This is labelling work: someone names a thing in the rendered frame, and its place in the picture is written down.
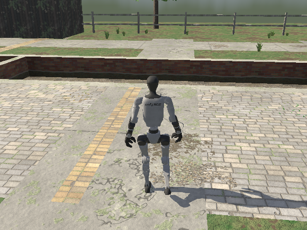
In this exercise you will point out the left robot thigh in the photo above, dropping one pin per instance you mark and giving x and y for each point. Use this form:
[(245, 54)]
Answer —
[(143, 145)]

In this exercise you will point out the robot left forearm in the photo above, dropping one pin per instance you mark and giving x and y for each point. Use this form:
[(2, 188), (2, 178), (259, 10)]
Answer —
[(130, 129)]

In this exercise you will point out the robot right shin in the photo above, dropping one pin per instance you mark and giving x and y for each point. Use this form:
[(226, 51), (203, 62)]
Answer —
[(166, 172)]

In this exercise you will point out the right robot upper arm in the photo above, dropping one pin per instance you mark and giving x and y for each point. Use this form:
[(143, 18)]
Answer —
[(170, 108)]

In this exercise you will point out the left robot hand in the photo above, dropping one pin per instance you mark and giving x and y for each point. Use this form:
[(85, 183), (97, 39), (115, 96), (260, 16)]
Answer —
[(128, 140)]

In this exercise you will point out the robot right forearm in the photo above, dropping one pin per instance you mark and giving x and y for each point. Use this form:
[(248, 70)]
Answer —
[(176, 126)]

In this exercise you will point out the right robot hand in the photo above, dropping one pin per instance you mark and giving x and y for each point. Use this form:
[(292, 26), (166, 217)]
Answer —
[(175, 135)]

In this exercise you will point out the left robot upper arm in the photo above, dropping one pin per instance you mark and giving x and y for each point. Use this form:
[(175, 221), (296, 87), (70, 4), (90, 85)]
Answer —
[(135, 109)]

